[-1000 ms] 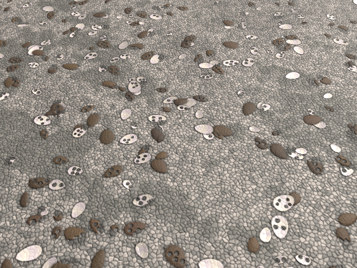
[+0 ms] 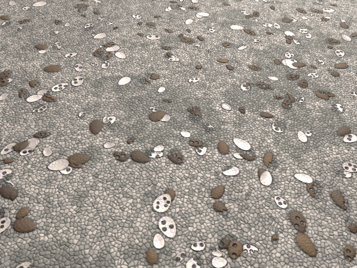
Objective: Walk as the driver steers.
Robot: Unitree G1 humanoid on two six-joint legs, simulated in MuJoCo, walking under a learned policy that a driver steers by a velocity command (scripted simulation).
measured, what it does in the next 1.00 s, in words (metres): walks ahead: right foot, then left foot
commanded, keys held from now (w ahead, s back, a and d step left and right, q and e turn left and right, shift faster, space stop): w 0.82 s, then w+q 0.18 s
